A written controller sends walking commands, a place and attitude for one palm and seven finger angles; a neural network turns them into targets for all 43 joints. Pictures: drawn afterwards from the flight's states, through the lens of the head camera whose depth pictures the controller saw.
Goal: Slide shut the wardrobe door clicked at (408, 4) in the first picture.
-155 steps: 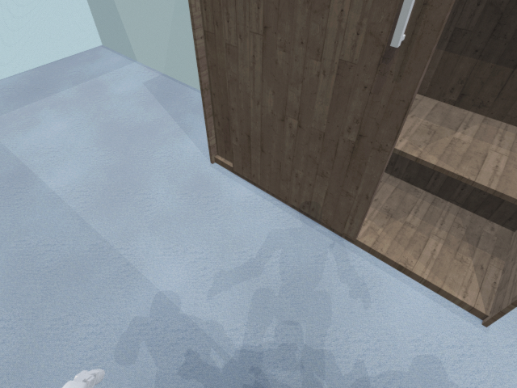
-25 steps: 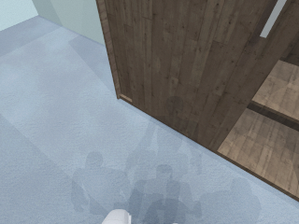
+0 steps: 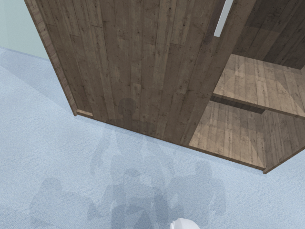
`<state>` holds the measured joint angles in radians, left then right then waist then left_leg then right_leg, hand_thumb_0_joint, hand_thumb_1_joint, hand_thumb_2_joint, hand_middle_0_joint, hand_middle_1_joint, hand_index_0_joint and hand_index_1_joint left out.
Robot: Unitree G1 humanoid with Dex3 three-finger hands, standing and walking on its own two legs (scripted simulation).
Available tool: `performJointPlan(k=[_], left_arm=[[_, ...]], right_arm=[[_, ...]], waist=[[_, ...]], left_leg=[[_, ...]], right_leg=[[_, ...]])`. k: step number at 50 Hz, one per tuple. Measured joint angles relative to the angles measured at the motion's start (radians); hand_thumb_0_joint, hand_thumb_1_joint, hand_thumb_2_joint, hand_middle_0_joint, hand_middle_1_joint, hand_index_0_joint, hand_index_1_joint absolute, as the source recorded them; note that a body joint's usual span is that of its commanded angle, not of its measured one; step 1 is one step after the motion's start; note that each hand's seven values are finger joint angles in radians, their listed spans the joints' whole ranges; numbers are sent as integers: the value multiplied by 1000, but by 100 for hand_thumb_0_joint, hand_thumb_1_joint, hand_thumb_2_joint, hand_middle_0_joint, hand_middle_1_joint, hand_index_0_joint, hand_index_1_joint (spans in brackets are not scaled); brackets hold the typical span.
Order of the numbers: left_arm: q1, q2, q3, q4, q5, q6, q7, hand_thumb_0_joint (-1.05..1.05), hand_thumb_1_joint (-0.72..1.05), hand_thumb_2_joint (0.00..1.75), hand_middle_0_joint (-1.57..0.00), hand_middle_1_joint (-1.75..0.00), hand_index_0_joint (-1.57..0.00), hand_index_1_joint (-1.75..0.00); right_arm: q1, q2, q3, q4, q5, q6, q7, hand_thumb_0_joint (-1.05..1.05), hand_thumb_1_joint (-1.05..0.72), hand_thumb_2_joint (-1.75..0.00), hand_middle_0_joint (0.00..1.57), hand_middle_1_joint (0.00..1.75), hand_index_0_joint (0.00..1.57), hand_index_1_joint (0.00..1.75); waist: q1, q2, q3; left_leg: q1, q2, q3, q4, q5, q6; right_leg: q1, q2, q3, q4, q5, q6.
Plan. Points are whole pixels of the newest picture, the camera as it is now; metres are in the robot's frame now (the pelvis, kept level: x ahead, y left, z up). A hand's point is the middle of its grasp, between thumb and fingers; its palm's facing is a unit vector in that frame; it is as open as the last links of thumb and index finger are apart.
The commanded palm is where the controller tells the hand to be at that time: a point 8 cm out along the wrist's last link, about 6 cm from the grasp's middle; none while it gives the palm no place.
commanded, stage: turn to face it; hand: left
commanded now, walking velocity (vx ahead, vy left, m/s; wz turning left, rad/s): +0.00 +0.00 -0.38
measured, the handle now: (228, 1) +0.74 -0.16 +0.25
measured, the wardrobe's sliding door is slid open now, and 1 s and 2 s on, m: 0.56 0.56 0.56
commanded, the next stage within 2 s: take the last steps up to it in 0.26 s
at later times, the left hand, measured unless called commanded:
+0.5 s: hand out of the picture +0.12 +0.12 -0.15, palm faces -0.14 -0.97 -0.21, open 7.4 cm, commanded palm none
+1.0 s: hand (125, 215) +0.18 +0.09 -0.18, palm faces -0.30 -0.94 -0.14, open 7.4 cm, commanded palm none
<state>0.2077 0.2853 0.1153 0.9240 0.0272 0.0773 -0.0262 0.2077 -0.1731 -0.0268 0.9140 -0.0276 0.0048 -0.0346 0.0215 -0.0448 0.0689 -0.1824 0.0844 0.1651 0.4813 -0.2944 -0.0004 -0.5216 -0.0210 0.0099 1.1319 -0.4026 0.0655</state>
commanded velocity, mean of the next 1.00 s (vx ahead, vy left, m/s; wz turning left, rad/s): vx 0.20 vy -0.07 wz -0.18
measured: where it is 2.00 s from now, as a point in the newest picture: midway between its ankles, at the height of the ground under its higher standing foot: (185, 228)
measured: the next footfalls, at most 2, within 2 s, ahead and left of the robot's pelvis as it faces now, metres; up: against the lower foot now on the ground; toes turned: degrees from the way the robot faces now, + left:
right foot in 0.18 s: +0.03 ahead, -0.14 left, +0.00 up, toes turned -11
left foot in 0.62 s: +0.07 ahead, +0.08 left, +0.00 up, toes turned -5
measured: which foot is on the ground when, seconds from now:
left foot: down 0.00-0.18, up 0.20-0.60, down 0.62-1.00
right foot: up 0.00-0.16, down 0.18-0.62, up 0.64-1.00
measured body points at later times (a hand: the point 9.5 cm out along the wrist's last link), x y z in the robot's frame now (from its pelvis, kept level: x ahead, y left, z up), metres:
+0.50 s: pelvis +0.00 -0.04 +0.00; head +0.01 -0.06 +0.45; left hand +0.12 +0.17 -0.14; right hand -0.01 -0.29 -0.16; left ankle +0.02 +0.11 -0.69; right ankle -0.01 -0.13 -0.74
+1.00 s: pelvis +0.10 -0.08 +0.00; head +0.13 -0.07 +0.45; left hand +0.20 +0.14 -0.17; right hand -0.06 -0.24 -0.14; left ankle +0.03 +0.08 -0.74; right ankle +0.15 -0.24 -0.69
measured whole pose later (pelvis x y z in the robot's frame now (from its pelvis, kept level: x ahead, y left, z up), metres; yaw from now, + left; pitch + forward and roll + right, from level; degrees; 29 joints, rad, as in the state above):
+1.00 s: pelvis +0.10 -0.08 +0.00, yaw -17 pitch +0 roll +0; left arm 0.23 0.20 0.07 1.07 0.03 0.04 -0.05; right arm 0.48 -0.09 -0.02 1.12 -0.04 -0.06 -0.03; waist -0.05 -0.03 0.06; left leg 0.02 0.10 0.20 0.33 -0.34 -0.06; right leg -0.58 -0.10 -0.08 0.86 -0.22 0.01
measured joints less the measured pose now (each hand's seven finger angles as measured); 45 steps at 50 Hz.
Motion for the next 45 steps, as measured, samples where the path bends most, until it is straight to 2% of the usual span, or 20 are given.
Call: performJointPlan(k=[3,6,9,10,11,13,15,18,24,28,30,31,33,34,36,38,41,45], left_arm=[[-20,-14,-10,2,-1,6,-3,1,91,90,-20,-30,-20,-29],[-45,-34,-23,3,-2,1,-4,1,91,90,-20,-30,-20,-29],[-64,-52,-38,-6,-2,-22,-4,1,91,90,-20,-30,-20,-29],[-74,-65,-42,-3,1,-37,0,1,91,90,-20,-30,-20,-29],[-83,-78,-49,-2,-2,-48,5,1,91,90,-20,-30,-20,-29],[-89,-98,-62,-5,-7,-60,16,1,91,90,-20,-30,-20,-29],[-84,-111,-65,-5,-8,-62,25,0,91,90,-20,-30,-20,-29],[-71,-121,-67,5,-8,-58,31,0,91,90,-20,-30,-20,-29],[-30,-131,-66,37,-3,-58,23,0,90,90,-21,-30,-20,-29],[14,-118,-57,58,2,-63,18,0,91,90,-21,-30,-20,-30],[41,-106,-51,72,0,-61,16,0,91,90,-21,-30,-20,-30],[58,-102,-47,78,-2,-59,15,0,91,90,-21,-30,-20,-30],[81,-90,-38,97,-4,-44,10,0,91,90,-20,-30,-20,-29],[90,-84,-32,105,0,-34,5,0,91,90,-20,-30,-20,-29],[100,-73,-23,121,11,-25,-8,1,91,90,-20,-30,-20,-29],[101,-65,-18,126,15,-27,-17,1,91,90,-20,-30,-20,-29],[99,-58,-16,127,14,-38,-18,1,91,90,-20,-30,-20,-29],[82,-62,-22,139,12,-38,-16,1,91,90,-20,-30,-20,-29]], right_arm=[[27,-8,-8,15,-2,0,4,1,-91,-89,20,30,20,29],[50,-22,-19,33,-3,3,11,1,-91,-89,20,30,20,29],[83,-42,-30,51,1,9,17,1,-91,-89,20,30,20,29],[88,-55,-34,61,6,15,18,1,-91,-89,20,30,20,29],[88,-66,-36,70,8,27,15,1,-91,-89,20,30,20,29],[88,-76,-38,86,10,49,6,1,-91,-89,20,29,20,29],[82,-74,-37,98,9,59,4,1,-91,-89,20,29,19,29],[69,-64,-36,99,7,55,8,1,-91,-89,20,29,19,29],[50,-39,-33,88,-3,43,20,1,-91,-89,20,29,19,29],[49,-19,-29,84,-4,28,29,1,-91,-89,20,29,19,29],[55,-10,-24,78,-4,11,28,1,-91,-89,20,29,19,29],[63,-10,-20,71,-4,-3,26,1,-91,-89,20,29,20,29],[72,0,-16,72,-10,-27,18,1,-91,-89,20,29,20,29],[82,6,-12,72,-13,-32,15,1,-91,-89,20,29,20,29],[113,16,-4,80,-13,-41,8,1,-91,-89,20,29,20,29],[145,25,3,100,-11,-46,2,1,-91,-89,20,29,20,29],[187,39,10,132,-6,-55,-4,1,-91,-89,20,29,20,29],[233,60,13,166,-4,-65,-6,1,-91,-89,20,29,20,29]], waist=[[-18,19,13],[-39,40,23],[-55,59,18],[-57,81,21],[-63,100,25],[-71,115,24],[-65,108,14],[-61,93,-3],[-51,81,-39],[-27,58,-66],[-19,41,-78],[-18,41,-87],[-27,23,-93],[-29,16,-94],[-35,7,-96],[-35,5,-93],[-29,2,-80],[-34,0,-54]], left_leg=[[7,19,31,7,-9,-7],[2,40,61,38,-29,-22],[-24,62,84,114,-71,-47],[-51,79,67,180,-98,-52],[-89,78,25,268,-157,-58],[-162,49,-52,437,-224,-63],[-218,28,-88,553,-208,-70],[-263,18,-112,596,-143,-79],[-246,14,-116,477,-95,-83],[-177,-2,-92,324,-137,-63],[-112,-15,-74,196,-103,-51],[-69,-16,-71,110,-95,-44],[-62,-21,-60,101,-52,-10],[-51,-20,-49,99,-50,4],[-12,-17,-36,51,-39,12],[32,-13,-31,-16,-15,5],[90,-9,-17,-96,7,-3],[147,-1,9,-141,-3,-19]], right_leg=[[59,-27,-29,-144,-22,-3],[129,-29,-59,-306,-32,-19],[228,-19,-84,-523,89,-52],[231,-4,-90,-533,93,-78],[225,6,-93,-517,85,-93],[231,9,-94,-516,77,-106],[247,10,-81,-547,93,-109],[270,16,-62,-600,127,-114],[298,40,-44,-658,159,-116],[304,52,-33,-664,156,-115],[298,56,-26,-642,139,-109],[284,63,-25,-611,118,-106],[222,60,-17,-457,-5,-103],[182,56,-16,-357,-23,-101],[105,41,-19,-189,17,-92],[41,20,-18,-80,93,-78],[-33,-14,-4,-5,184,-61],[-86,-54,-17,-26,214,-47]])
